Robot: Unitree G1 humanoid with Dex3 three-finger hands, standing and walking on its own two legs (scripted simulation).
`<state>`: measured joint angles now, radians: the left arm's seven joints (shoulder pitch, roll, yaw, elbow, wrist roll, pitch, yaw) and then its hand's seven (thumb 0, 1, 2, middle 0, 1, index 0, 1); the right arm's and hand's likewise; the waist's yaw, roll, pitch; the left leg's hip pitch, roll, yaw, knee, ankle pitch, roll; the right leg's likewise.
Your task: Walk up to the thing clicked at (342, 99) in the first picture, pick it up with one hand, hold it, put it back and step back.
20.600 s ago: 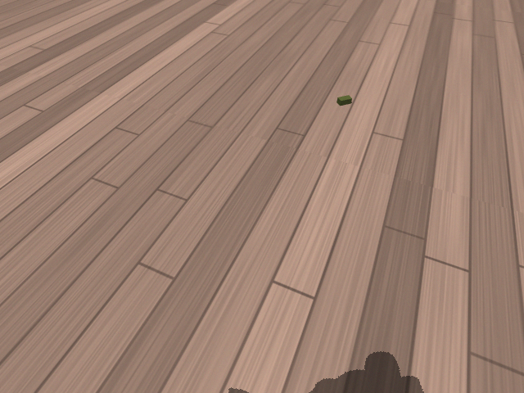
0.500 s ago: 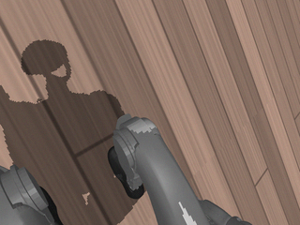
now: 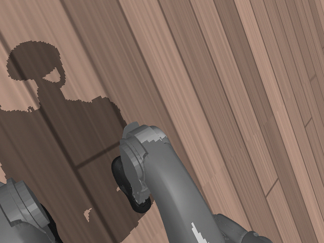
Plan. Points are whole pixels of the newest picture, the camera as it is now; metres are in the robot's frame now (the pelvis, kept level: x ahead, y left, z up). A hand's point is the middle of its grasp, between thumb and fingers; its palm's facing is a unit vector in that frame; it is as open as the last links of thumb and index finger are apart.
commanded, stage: close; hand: left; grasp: from above
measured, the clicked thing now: out of the picture +0.43 +0.36 -0.30
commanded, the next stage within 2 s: settle in 1.92 s
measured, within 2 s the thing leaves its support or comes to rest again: neither
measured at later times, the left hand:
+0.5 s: hand out of the picture +0.43 +0.35 -0.27, palm faces -0.20 -0.39 -0.90, open 12.1 cm
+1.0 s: hand out of the picture +0.42 +0.36 -0.27, palm faces -0.22 -0.39 -0.90, open 9.7 cm
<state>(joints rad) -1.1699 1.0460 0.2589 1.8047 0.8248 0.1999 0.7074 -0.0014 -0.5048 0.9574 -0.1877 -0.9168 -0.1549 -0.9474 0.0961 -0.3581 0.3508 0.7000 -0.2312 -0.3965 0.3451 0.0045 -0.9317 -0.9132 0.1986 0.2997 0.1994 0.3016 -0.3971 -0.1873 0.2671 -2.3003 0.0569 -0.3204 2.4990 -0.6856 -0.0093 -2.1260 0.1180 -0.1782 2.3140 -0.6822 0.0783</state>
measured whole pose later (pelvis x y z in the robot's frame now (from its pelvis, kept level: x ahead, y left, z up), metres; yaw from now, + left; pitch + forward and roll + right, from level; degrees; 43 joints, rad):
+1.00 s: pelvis +0.00 +0.00 +0.01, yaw +0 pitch +25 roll -16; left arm -1.19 1.07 0.25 1.78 0.78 0.24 0.70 0.00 0.14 0.46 -0.64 -0.51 -0.64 -0.51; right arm 0.09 -0.37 0.37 0.68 -0.23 -0.40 0.34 0.01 -0.91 -0.90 0.20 0.30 0.20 0.30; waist -0.41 -0.19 0.29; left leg -2.28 0.06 -0.33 2.48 -0.69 -0.02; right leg -2.11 0.12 -0.19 2.29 -0.67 0.08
